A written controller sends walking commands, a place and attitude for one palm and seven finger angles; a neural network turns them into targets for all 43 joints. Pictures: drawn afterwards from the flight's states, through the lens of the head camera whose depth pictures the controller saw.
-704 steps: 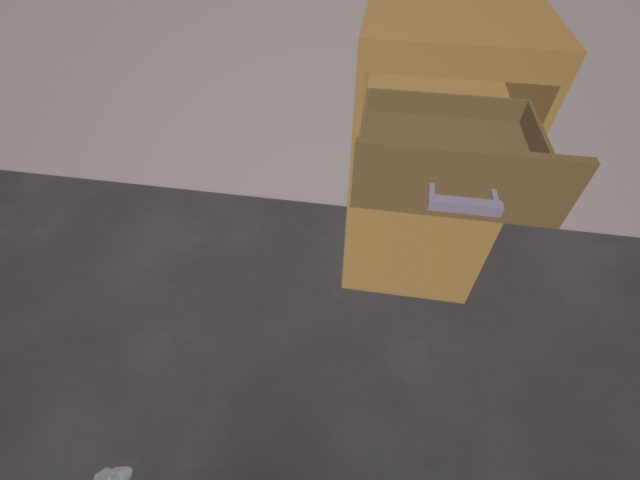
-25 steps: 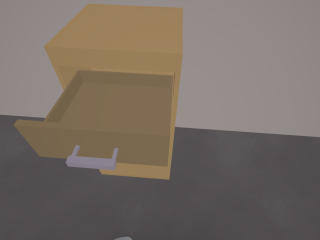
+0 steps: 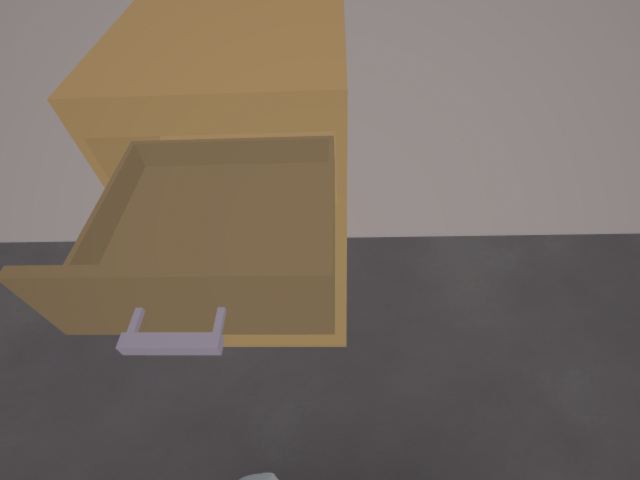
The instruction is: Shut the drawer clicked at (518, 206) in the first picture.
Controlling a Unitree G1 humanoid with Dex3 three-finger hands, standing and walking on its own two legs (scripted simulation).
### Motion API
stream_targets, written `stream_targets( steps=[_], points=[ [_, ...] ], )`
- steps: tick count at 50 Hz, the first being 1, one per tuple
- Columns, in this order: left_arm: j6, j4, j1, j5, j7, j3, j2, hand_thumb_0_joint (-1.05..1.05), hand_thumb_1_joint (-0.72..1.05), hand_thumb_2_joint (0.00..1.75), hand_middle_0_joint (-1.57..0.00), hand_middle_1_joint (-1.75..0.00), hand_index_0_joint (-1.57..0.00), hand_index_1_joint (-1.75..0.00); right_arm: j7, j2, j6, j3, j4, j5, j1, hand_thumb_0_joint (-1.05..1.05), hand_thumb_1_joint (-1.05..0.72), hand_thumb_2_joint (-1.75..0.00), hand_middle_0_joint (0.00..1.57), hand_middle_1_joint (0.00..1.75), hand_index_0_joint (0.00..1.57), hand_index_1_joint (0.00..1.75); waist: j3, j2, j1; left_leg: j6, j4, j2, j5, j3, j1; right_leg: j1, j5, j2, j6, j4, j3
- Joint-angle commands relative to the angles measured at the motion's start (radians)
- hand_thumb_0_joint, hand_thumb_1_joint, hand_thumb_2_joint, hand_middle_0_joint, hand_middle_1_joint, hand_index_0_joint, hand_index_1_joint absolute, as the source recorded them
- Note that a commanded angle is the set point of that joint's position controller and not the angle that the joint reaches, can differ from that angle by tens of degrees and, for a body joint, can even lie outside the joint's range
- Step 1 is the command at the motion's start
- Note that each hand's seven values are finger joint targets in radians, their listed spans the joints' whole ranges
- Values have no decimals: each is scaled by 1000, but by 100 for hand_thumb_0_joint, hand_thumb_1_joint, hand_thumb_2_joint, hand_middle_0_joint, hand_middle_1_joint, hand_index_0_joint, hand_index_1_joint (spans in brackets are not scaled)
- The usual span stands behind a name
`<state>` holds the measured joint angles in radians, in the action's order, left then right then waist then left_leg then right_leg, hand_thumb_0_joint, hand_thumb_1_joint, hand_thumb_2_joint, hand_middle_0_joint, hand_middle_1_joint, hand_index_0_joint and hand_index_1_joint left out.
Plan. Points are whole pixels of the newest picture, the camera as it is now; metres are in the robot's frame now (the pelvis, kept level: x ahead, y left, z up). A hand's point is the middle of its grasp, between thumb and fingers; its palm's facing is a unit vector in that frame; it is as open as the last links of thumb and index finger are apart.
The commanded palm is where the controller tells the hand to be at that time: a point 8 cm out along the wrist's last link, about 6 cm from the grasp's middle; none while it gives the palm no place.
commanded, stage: come to a stop and stand still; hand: left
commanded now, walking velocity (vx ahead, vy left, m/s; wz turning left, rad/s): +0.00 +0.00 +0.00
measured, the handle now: (175, 329) +0.30 +0.21 +0.01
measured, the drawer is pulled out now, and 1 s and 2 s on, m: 0.29 0.29 0.27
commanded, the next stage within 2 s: look again from close up in 0.60 s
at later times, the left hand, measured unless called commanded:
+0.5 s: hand out of the picture -0.04 +0.15 -0.16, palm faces +0.06 -0.98 -0.18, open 7.3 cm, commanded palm none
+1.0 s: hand out of the picture -0.02 +0.19 -0.17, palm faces +0.02 -0.98 -0.20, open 7.3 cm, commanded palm none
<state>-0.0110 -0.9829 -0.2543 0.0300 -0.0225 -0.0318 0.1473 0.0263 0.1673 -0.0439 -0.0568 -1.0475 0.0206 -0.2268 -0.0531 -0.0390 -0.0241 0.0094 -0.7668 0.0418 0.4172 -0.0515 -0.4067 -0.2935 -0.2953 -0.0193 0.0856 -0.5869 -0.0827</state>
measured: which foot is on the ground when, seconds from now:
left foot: up 0.00-0.18, down 0.20-1.00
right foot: down 0.00-1.00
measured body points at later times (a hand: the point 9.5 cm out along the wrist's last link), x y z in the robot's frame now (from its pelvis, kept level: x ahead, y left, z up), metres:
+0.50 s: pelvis -0.02 -0.02 +0.01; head -0.03 -0.03 +0.46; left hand -0.05 +0.20 -0.14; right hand -0.05 -0.21 -0.16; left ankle -0.02 +0.11 -0.73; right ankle +0.01 -0.07 -0.73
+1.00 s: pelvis -0.03 +0.02 +0.00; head -0.05 +0.02 +0.45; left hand -0.02 +0.24 -0.15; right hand -0.08 -0.19 -0.16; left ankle -0.02 +0.11 -0.73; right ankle +0.01 -0.06 -0.73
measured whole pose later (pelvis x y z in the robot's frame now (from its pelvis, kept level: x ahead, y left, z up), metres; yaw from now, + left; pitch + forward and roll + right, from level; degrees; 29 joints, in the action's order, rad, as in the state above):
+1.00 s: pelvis -0.03 +0.02 +0.00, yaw +0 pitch -2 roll +0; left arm 0.00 -1.08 -0.32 0.02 -0.05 -0.01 0.14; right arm 0.02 0.12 -0.01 -0.01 -1.08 0.03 -0.41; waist 0.03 -0.01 -0.04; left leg -0.04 -0.54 -0.01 0.28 -0.07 -0.23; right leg -0.27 -0.21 -0.03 0.06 -0.51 -0.08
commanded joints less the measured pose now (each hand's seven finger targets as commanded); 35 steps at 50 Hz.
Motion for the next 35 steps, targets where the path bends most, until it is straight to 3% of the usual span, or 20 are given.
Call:
stream_targets(
  steps=[1,5,6,8,9,10,11,13,15,21,26,34,35],
  points=[
    [29,37,-34,-13,-19,-18,111,0,90,90,-20,-30,-20,-30,-4,30,10,1,18,-6,-83,0,-90,-90,20,30,20,30,70,155,-2,11,-187,-11,12,29,-37,97,461,240,97,251,215],
    [28,15,-80,-7,-17,-23,130,0,90,90,-20,-30,-20,-30,-4,15,23,15,22,-10,-40,0,-90,-90,20,30,20,30,71,135,40,12,83,-13,32,5,47,148,372,254,127,255,267],
    [29,8,-75,-10,-17,-21,130,0,90,90,-20,-30,-20,-30,-2,4,27,20,7,-11,-60,0,-90,-90,20,30,20,30,70,115,33,11,193,-15,-21,5,110,136,339,241,116,248,264],
    [25,-2,-49,-21,-14,-17,120,0,90,90,-20,-30,-20,-30,4,-4,35,29,-29,-11,-126,0,-90,-90,20,30,20,30,42,83,4,-6,380,-15,-182,22,268,33,177,188,49,238,236],
    [26,-10,-53,-26,-10,-10,96,0,90,90,-20,-30,-20,-30,9,15,43,29,-39,-8,-135,0,-90,-90,20,30,20,30,22,25,9,-27,417,24,-215,65,294,2,126,147,11,234,220],
    [27,-15,-60,-27,-9,-6,78,0,90,90,-20,-30,-20,-30,12,33,49,32,-39,-3,-126,0,-90,-90,20,30,20,30,10,-30,21,-52,440,78,-249,125,257,16,129,105,-22,230,192],
    [28,-19,-75,-24,-8,-4,64,0,90,90,-20,-30,-20,-30,12,48,52,32,-31,-2,-110,0,-90,-90,20,30,20,30,8,-33,39,-70,446,114,-244,154,208,57,129,88,-45,238,173],
    [27,-56,-79,-23,-10,-1,80,0,90,90,-20,-30,-20,-30,11,32,50,43,-48,-5,-70,0,-90,-90,20,30,20,30,-22,-80,47,-59,472,88,-179,137,139,122,129,105,-58,257,171],
    [30,-74,-98,-22,-8,3,86,0,90,90,-20,-30,-20,-30,9,27,48,48,-51,-4,-94,0,-90,-90,20,30,20,30,-43,-53,43,-48,491,65,-106,120,123,127,63,111,-49,297,188],
    [34,-96,-118,-20,-8,7,86,0,90,90,-20,-30,-20,-30,6,15,38,53,-80,-4,-178,0,-90,-90,20,30,20,30,-64,74,21,-42,470,29,-104,77,182,53,-111,124,-51,388,199],
    [39,-106,-145,-21,-11,5,72,0,90,90,-20,-30,-20,-30,5,1,35,56,-96,-4,-225,0,-90,-90,20,30,20,30,-57,89,13,-41,446,14,-110,62,193,23,-163,128,-57,412,204],
    [46,-127,-186,-24,-14,9,43,0,90,90,-20,-30,-20,-30,8,-25,48,64,-111,-1,-270,0,-90,-90,20,30,20,30,-48,36,18,-40,447,14,-139,77,159,45,-98,130,-39,367,199],
    [64,-131,-202,-5,-55,14,84,0,90,90,-20,-30,-20,-30,-4,56,64,40,-55,-4,-144,0,-90,-90,20,30,20,30,-151,107,52,10,252,19,-46,-26,53,34,259,164,-187,389,232]
  ],
)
